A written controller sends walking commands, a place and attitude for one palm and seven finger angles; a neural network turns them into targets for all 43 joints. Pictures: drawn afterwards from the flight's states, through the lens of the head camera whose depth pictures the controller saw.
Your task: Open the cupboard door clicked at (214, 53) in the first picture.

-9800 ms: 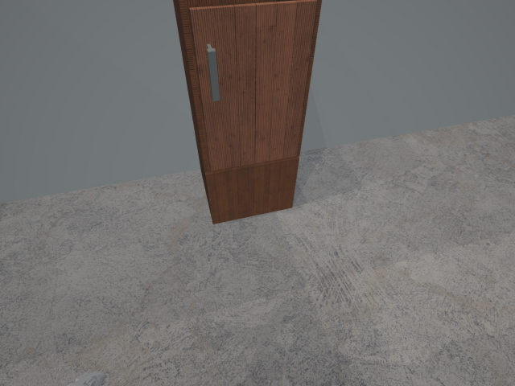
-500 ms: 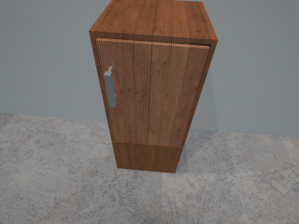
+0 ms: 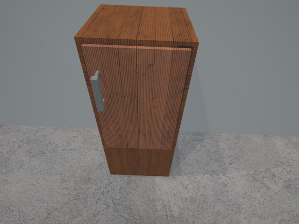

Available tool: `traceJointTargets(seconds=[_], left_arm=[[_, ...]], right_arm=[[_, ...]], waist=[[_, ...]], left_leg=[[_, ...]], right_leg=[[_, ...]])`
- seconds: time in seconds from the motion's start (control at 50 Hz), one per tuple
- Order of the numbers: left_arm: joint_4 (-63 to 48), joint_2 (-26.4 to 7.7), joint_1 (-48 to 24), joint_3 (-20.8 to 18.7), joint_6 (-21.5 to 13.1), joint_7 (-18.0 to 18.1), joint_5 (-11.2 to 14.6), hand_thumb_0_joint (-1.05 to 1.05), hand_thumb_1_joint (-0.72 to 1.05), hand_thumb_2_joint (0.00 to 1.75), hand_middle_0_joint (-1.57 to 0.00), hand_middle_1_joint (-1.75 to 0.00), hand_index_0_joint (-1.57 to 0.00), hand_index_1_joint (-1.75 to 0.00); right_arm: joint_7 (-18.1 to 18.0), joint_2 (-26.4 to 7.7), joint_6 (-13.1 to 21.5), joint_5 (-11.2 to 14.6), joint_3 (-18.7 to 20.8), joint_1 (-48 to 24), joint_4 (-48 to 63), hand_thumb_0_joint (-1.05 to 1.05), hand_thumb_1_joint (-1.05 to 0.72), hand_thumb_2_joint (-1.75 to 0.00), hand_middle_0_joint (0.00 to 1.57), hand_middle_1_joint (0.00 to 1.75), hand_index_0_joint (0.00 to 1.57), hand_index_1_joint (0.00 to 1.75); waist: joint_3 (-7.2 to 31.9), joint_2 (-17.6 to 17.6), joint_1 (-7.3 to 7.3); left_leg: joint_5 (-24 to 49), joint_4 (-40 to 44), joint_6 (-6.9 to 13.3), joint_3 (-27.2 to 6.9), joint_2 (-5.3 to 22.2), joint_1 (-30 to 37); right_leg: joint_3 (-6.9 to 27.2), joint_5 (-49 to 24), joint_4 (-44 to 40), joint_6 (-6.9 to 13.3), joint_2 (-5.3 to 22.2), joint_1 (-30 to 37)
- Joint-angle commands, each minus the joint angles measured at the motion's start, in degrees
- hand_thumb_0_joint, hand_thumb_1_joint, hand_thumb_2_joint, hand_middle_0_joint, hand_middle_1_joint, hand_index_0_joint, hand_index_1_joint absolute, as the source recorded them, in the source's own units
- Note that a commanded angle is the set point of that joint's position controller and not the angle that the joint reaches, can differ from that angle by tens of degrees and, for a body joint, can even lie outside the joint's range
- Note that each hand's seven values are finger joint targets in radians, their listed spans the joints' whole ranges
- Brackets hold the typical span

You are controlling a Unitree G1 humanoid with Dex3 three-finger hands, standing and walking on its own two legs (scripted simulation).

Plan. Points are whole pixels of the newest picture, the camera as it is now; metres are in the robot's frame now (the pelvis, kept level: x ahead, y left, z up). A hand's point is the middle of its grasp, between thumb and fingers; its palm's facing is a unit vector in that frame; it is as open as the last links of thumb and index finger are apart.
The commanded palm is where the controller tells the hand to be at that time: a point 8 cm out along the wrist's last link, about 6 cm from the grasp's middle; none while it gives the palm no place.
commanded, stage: look again from close up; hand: left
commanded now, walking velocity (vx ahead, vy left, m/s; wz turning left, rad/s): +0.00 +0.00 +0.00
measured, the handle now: (99, 91) +0.57 +0.23 +0.03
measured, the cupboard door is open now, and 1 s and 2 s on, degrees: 0 0 0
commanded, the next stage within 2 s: shuffle to correct the standing spot in 0.54 s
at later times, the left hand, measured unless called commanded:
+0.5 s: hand out of the picture -0.06 +0.19 -0.18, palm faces +0.04 -0.99 -0.16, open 7.4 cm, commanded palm none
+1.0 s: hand out of the picture -0.06 +0.18 -0.18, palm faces +0.08 -0.99 -0.12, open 7.4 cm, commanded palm none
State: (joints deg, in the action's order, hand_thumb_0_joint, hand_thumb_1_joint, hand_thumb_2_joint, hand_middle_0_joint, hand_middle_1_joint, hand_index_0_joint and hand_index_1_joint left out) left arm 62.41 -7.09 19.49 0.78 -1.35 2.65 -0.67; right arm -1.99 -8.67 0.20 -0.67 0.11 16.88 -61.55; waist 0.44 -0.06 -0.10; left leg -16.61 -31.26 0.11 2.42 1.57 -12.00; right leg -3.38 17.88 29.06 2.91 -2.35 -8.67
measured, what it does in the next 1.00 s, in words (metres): stands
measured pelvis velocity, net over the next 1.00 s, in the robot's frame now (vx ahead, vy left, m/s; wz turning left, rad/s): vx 0.00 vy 0.04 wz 0.00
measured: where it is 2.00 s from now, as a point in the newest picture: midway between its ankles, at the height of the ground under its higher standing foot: outside the picture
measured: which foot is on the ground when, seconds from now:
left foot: down 0.00-1.00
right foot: down 0.00-1.00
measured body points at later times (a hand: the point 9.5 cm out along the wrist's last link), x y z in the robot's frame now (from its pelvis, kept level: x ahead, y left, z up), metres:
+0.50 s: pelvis -0.03 +0.03 +0.00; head -0.04 +0.04 +0.45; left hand -0.06 +0.24 -0.16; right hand -0.05 -0.18 -0.15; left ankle +0.00 +0.12 -0.73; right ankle -0.02 -0.09 -0.73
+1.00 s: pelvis +0.00 +0.04 +0.00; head -0.01 +0.05 +0.44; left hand -0.06 +0.24 -0.17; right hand -0.02 -0.18 -0.16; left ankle +0.01 +0.12 -0.73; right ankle -0.02 -0.08 -0.73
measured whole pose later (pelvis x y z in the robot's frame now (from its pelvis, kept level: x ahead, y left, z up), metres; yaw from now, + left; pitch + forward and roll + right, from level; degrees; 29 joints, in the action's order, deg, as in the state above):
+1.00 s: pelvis +0.00 +0.04 +0.00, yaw +0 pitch -1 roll -1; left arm 62.2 -6.8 25.5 -0.9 -1.4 1.0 -1.3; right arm -0.8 -7.6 1.2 -1.1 0.7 20.4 -62.4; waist 1.4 -0.8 0.8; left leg -18.0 -34.9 3.4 3.7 -0.3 -16.4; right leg -2.1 18.6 31.9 0.7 -0.5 -12.7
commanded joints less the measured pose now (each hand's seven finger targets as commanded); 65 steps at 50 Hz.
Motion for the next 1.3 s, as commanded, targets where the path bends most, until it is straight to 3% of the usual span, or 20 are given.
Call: traceJointTargets(seconds=[0.0,0.16,0.3,0.42,0.62,0.68,0.74,0.9,0.96,1.0,1.04,1.06,1.08,1.1,1.12,1.14,1.16,1.22,1.26,1.28], left_arm=[[-2.33,-6.42,3.37,-1.21,-0.37,0.15,-0.23,0.0,0.9,0.9,-0.2,-0.3,-0.2,-0.3],[-3.17,-6.63,3.11,-1.23,0.13,-0.34,-0.14,0.0,0.9,0.9,-0.2,-0.3,-0.2,-0.3],[-3.12,-6.11,3.88,-1.09,0.28,-0.45,-0.26,0.0,0.9,0.9,-0.2,-0.3,-0.2,-0.3],[-2.74,-5.3,5.01,-1.08,0.34,-0.44,-0.37,0.0,0.9,0.9,-0.2,-0.3,-0.2,-0.3],[-1.67,-4.54,6.4,-0.91,0.03,-0.33,-0.41,0.0,0.9,0.9,-0.2,-0.3,-0.2,-0.3],[-1.42,-4.45,7.11,-1.17,0.3,-0.66,-0.86,0.0,0.9,0.9,-0.2,-0.3,-0.2,-0.3],[-1.75,-4.04,8.32,-1.72,0.62,-1.08,-1.27,0.0,0.9,0.9,-0.2,-0.3,-0.2,-0.3],[-2.01,-3.94,9.99,-2.65,-0.41,-1.61,-0.85,0.0,0.9,0.9,-0.2,-0.3,-0.2,-0.3],[-1.31,-5.66,11.86,-3.06,-1.01,-1.27,-0.73,0.0,0.9,0.9,-0.2,-0.3,-0.2,-0.3],[-0.84,-6.91,12.93,-3.58,-1.11,-0.92,-0.67,0.0,0.9,0.9,-0.2,-0.3,-0.2,-0.3],[-1.09,-6.88,11.29,-3.57,-1.12,-0.93,-0.75,0.0,0.9,0.9,-0.2,-0.3,-0.2,-0.3],[-1.51,-5.86,9.23,-3.38,-0.95,-0.99,-0.72,0.0,0.9,0.9,-0.2,-0.3,-0.2,-0.3],[-2.1,-3.94,7.77,-2.93,-0.79,-1.06,-0.78,0.0,0.9,0.9,-0.2,-0.3,-0.2,-0.3],[-2.61,-2.25,6.4,-2.33,-0.84,-0.81,-0.69,0.0,0.9,0.9,-0.2,-0.3,-0.2,-0.3],[-3.38,-2.76,3.88,-1.78,-0.76,-0.27,-0.55,0.0,0.9,0.9,-0.2,-0.3,-0.2,-0.3],[-3.05,-3.3,3.69,-1.94,-0.42,0.05,-0.46,0.0,0.9,0.9,-0.2,-0.3,-0.2,-0.3],[-2.81,-2.57,3.3,-1.91,-0.08,0.07,-0.15,0.0,0.9,0.9,-0.2,-0.3,-0.2,-0.3],[-3.02,-1.76,2.09,-1.96,0.99,-0.4,-0.17,0.0,0.9,0.9,-0.2,-0.3,-0.2,-0.3],[-3.65,-2.32,1.79,-2.42,1.75,-0.66,-0.14,0.0,0.9,0.9,-0.2,-0.3,-0.2,-0.3],[-4.44,-2.97,1.09,-2.7,1.93,-0.71,-0.25,0.0,0.9,0.9,-0.2,-0.3,-0.2,-0.3]], right_arm=[[0.14,-3.9,0.71,-0.13,0.18,3.5,1.94,0.0,-0.9,-0.9,0.2,0.3,0.2,0.3],[0.24,-5.15,0.95,-0.28,-0.02,3.18,1.94,0.0,-0.9,-0.9,0.2,0.3,0.2,0.3],[0.37,-5.48,1.02,-0.23,0.06,4.05,1.27,0.0,-0.9,-0.9,0.2,0.3,0.2,0.3],[0.38,-5.35,1.06,-0.28,0.28,4.59,0.7,0.0,-0.9,-0.9,0.2,0.3,0.2,0.3],[0.37,-4.77,1.34,-0.1,0.44,4.77,0.21,0.0,-0.9,-0.9,0.2,0.3,0.2,0.3],[0.52,-5.27,0.77,-0.43,0.84,5.72,-0.23,0.0,-0.9,-0.9,0.2,0.3,0.2,0.3],[0.72,-6.03,0.34,-0.72,1.4,4.68,0.56,0.0,-0.9,-0.9,0.2,0.3,0.2,0.3],[0.78,-4.17,1.61,-0.58,1.49,4.85,1.91,0.0,-0.9,-0.9,0.2,0.3,0.2,0.3],[1.07,-2.58,2.51,-0.39,1.0,3.73,2.79,0.0,-0.9,-0.9,0.2,0.3,0.2,0.3],[1.24,-1.54,2.69,-0.39,0.95,2.41,3.35,0.0,-0.9,-0.9,0.2,0.3,0.2,0.3],[1.3,-0.94,2.96,-0.3,0.71,3.69,2.97,0.0,-0.9,-0.9,0.2,0.3,0.2,0.3],[1.15,-1.22,3.19,-0.19,0.6,6.42,1.86,0.0,-0.9,-0.9,0.2,0.3,0.2,0.3],[0.77,-3.12,3.57,-0.12,0.83,11.33,-0.33,0.0,-0.9,-0.9,0.2,0.3,0.2,0.3],[-0.21,-6.23,3.73,-0.4,1.26,17.12,-2.43,0.0,-0.9,-0.9,0.2,0.3,0.2,0.3],[-1.19,-5.82,3.32,-0.5,0.55,18.79,-3.47,0.0,-0.9,-0.9,0.2,0.3,0.2,0.3],[-1.74,-4.56,3.24,-0.4,-0.39,17.03,-3.53,0.0,-0.9,-0.9,0.2,0.3,0.2,0.3],[-2.07,-3.91,3.23,-0.32,-0.57,14.25,-2.61,0.0,-0.9,-0.9,0.2,0.3,0.2,0.3],[-1.95,-5.61,2.65,0.01,0.26,8.29,-0.54,0.0,-0.9,-0.9,0.2,0.3,0.2,0.3],[-2.0,-6.25,2.29,0.28,1.11,6.84,0.24,0.0,-0.9,-0.9,0.2,0.3,0.2,0.3],[-2.07,-6.3,2.17,0.24,1.51,6.85,0.52,0.0,-0.9,-0.9,0.2,0.3,0.2,0.3]], waist=[[-6.96,-0.81,-0.67],[-7.11,1.31,-0.02],[-6.89,-0.42,0.25],[-6.61,0.77,0.39],[-5.08,0.06,0.4],[-5.36,-0.06,0.16],[-9.19,0.71,0.85],[-8.15,-2.02,0.73],[-7.58,-7.33,1.29],[-8.64,-8.57,1.33],[-9.02,-6.76,-0.04],[-8.81,-3.0,-1.68],[-7.47,5.47,-3.01],[-5.25,14.35,-4.07],[-6.14,14.27,-4.19],[-5.83,10.59,-2.94],[-5.26,5.98,-2.13],[-4.96,5.89,-0.53],[-3.4,6.76,-0.15],[-3.47,5.13,-0.03]], left_leg=[[6.64,5.83,1.8,-3.72,3.42,-1.72],[0.77,9.86,2.34,-5.95,3.95,-4.59],[-4.61,12.8,2.81,-7.81,4.43,-6.81],[-8.31,15.05,3.19,-9.32,5.02,-8.37],[-6.07,14.66,3.2,-8.7,4.81,-6.86],[-16.07,14.77,3.91,-9.19,5.25,-7.1],[-23.26,15.7,5.0,-10.72,6.02,-12.07],[-15.81,7.28,5.13,-7.04,3.63,-11.06],[-9.14,-1.47,3.68,-1.37,0.05,-15.15],[-6.78,-6.79,2.98,2.04,-0.74,-15.99],[-5.39,-3.13,3.04,2.31,-0.34,-10.69],[-1.53,2.14,3.36,0.93,0.34,-4.06],[10.97,6.45,5.26,-6.54,5.14,3.58],[32.44,9.64,9.79,-18.2,14.54,11.61],[55.14,10.81,12.96,-21.38,19.01,15.28],[68.25,8.38,13.73,-17.73,19.14,14.65],[70.73,7.65,13.25,-14.25,18.12,12.4],[64.51,7.89,9.75,-7.45,13.11,8.69],[59.65,8.1,8.59,-6.24,12.02,6.33],[59.17,7.94,8.46,-6.62,12.31,6.36]], right_leg=[[8.3,-8.33,-9.12,0.14,7.85,-6.07],[7.85,-1.02,-9.39,0.07,7.1,-5.41],[6.98,0.28,-8.77,-0.33,6.92,-4.55],[6.21,-0.05,-7.57,-0.48,6.65,-4.2],[6.36,-2.42,-7.5,-0.66,7.28,-4.23],[5.88,9.09,-6.48,-0.38,6.27,-6.26],[5.72,13.62,-5.31,-0.2,5.15,-7.59],[10.42,13.35,-6.78,2.51,7.46,-7.55],[16.6,11.73,-10.11,4.98,11.79,-2.25],[19.71,10.05,-12.36,6.78,15.35,-2.2],[16.95,5.9,-10.58,6.74,14.53,-5.58],[12.18,1.15,-5.82,5.09,11.4,-9.44],[5.49,-5.42,4.4,1.98,5.85,-13.87],[-1.09,-1.31,16.15,-1.32,2.15,-20.69],[0.88,13.71,22.82,-2.31,2.49,-26.05],[3.68,15.23,23.67,-2.49,4.95,-24.68],[4.02,14.31,20.9,-2.71,6.0,-21.38],[0.6,4.34,10.84,-3.42,5.66,-14.0],[-0.47,-2.17,8.96,-3.5,4.67,-10.39],[-0.71,-2.97,8.44,-3.28,4.41,-10.14]])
